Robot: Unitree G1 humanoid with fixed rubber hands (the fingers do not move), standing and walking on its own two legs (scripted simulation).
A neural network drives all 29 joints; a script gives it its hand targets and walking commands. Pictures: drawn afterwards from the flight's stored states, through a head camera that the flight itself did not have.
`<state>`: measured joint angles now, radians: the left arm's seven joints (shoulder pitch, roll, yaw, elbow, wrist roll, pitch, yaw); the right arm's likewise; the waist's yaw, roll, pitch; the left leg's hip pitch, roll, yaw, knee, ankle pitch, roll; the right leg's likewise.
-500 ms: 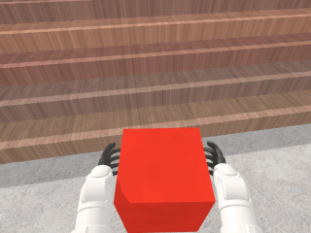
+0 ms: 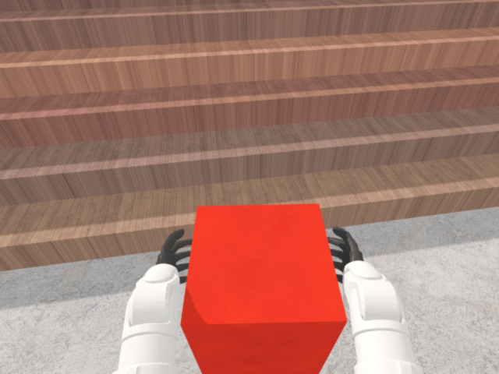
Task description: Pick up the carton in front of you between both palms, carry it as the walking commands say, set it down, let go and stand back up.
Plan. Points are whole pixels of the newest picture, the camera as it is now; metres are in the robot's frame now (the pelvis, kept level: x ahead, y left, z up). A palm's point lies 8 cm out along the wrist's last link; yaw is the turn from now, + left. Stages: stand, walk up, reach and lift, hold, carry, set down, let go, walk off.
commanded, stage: hold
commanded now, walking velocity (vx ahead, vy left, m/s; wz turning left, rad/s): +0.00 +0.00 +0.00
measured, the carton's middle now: (259, 293) +0.29 +0.00 -0.02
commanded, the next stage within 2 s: carry in 1.02 s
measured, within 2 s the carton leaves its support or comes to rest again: neither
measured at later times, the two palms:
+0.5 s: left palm (168, 270) +0.29 +0.15 +0.05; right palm (351, 268) +0.29 -0.15 +0.05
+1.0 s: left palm (167, 271) +0.29 +0.15 +0.05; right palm (351, 269) +0.29 -0.15 +0.05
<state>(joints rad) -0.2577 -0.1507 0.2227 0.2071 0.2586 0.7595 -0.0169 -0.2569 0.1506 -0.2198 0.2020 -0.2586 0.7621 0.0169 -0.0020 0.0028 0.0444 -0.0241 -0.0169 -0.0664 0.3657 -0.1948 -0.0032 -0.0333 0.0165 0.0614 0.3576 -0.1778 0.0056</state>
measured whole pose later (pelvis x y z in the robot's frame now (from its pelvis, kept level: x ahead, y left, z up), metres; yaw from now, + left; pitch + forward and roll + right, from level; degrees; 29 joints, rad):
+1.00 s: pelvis +0.00 +0.00 +0.00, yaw +0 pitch -8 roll +0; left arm -0.25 -0.15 0.21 0.19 0.26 0.76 -0.02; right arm -0.25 0.15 -0.21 0.18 -0.26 0.76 0.02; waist 0.00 0.00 0.05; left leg -0.02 -0.02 -0.07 0.36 -0.19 0.00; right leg -0.04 0.02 0.06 0.36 -0.18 0.01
